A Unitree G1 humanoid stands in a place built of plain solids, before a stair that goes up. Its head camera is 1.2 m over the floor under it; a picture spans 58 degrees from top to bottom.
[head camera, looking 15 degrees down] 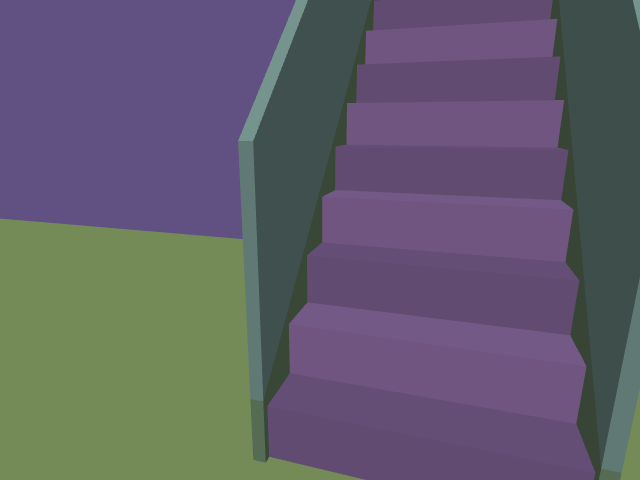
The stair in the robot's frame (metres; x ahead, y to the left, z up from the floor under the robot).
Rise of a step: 0.22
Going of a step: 0.22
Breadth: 1.04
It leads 17 degrees to the right of straight ahead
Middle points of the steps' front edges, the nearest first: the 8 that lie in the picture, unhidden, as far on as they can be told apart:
1.20 -0.31 0.22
1.41 -0.37 0.44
1.62 -0.44 0.66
1.84 -0.51 0.87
2.05 -0.57 1.09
2.27 -0.64 1.31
2.48 -0.71 1.53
2.70 -0.77 1.75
